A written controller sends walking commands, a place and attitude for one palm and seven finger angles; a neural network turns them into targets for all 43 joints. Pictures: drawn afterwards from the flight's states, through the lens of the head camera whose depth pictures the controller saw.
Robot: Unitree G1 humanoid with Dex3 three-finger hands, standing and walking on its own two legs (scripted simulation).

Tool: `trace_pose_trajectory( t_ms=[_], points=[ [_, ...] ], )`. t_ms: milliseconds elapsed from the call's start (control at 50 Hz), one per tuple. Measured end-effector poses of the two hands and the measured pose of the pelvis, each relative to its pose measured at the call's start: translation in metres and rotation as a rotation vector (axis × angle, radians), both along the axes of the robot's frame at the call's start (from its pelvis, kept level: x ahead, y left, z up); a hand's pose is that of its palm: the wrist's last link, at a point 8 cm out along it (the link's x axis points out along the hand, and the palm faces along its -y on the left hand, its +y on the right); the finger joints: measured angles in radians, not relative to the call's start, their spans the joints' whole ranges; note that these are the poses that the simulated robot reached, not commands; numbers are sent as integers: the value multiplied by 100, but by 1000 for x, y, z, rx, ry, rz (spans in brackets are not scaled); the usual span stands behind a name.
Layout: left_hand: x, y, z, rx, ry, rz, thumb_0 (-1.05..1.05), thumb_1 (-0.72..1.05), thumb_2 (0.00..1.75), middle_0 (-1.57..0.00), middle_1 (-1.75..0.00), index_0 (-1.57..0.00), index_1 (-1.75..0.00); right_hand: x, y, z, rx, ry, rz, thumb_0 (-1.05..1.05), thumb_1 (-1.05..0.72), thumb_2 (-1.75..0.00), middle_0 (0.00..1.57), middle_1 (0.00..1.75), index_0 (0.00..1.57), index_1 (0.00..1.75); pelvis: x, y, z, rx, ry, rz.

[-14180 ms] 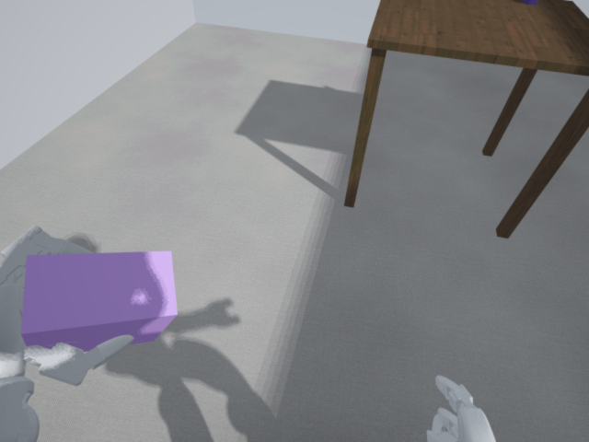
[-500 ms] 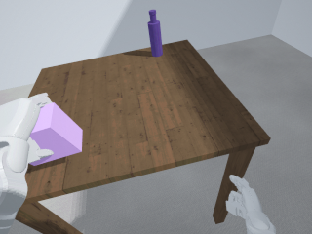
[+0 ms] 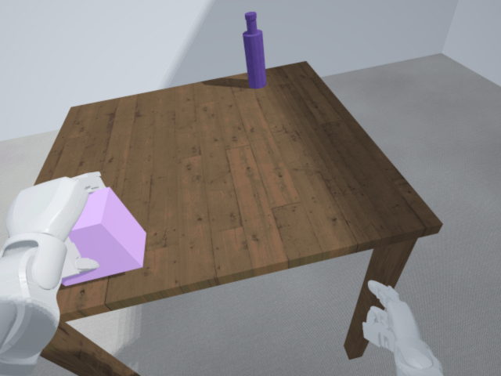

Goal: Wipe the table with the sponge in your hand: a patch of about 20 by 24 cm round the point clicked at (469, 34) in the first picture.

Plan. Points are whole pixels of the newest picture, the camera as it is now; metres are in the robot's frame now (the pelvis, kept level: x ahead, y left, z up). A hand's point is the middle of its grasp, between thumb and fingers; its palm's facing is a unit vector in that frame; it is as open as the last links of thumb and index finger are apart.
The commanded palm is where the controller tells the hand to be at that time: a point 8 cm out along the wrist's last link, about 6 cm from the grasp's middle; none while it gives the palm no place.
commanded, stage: move the sponge above the wiping area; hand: left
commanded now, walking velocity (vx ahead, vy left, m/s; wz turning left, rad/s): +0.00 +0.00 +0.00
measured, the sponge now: (93, 245) +0.24 +0.29 +0.12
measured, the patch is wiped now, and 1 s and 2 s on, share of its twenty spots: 0.00 0.00 0.00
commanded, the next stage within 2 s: none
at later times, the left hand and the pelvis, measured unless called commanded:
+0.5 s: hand (94, 229) +0.25 +0.28 +0.14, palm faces +0.01 -0.05 -1.00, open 10.4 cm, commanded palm +0.22 +0.28 +0.23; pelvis +0.00 -0.01 +0.00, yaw +0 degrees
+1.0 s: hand (102, 226) +0.26 +0.28 +0.13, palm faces +0.01 -0.05 -1.00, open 10.4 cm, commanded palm +0.23 +0.29 +0.22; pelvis +0.01 -0.01 +0.00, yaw +0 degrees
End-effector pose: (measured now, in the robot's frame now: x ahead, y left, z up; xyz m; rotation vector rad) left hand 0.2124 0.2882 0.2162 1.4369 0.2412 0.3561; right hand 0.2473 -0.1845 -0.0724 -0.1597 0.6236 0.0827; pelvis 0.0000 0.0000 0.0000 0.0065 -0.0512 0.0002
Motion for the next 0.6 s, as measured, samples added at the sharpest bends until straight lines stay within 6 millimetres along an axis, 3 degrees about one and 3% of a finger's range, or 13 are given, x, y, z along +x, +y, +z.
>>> trace_pose_trajectory(
  t_ms=[100, 200, 320, 520, 600],
  points=[
    [4, -11, -19, 23, 66, -61, -1, -52, 101, -69, -130, -72, -130, -3, -3, -2, -36, 9, 13, 1, -90, -90, 21, 30, 20, 30, -2, -2, 0, 0, -6, 9],
    [10, -19, -5, 61, -17, -110, -1, -52, 101, -69, -130, -72, -130, -7, -4, -4, -39, 16, 14, 1, -90, -90, 20, 30, 20, 30, -2, -5, 0, -3, -14, 9],
    [20, -11, 9, 54, -72, -39, -1, -52, 101, -69, -130, -72, -130, -11, -8, -6, -8, 33, 0, 1, -90, -90, 21, 30, 20, 30, -1, -8, 1, 0, -7, 3],
    [17, -10, -21, 39, 91, -22, -1, -52, 101, -69, -130, -72, -130, -12, -29, -9, -37, 36, -29, 1, -90, -90, 21, 30, 20, 30, 2, -12, -1, 2, 4, 4],
    [14, -14, -22, 52, 77, -77, -1, -52, 101, -69, -130, -72, -130, -13, -33, -9, -60, 37, -34, 1, -90, -90, 20, 30, 20, 30, 4, -13, -1, -1, -3, 6]
  ],
)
